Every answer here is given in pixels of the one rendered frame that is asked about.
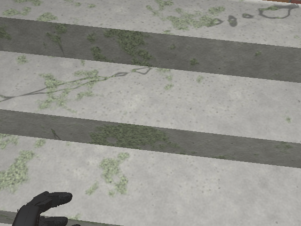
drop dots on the robot left hand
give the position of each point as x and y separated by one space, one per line
29 214

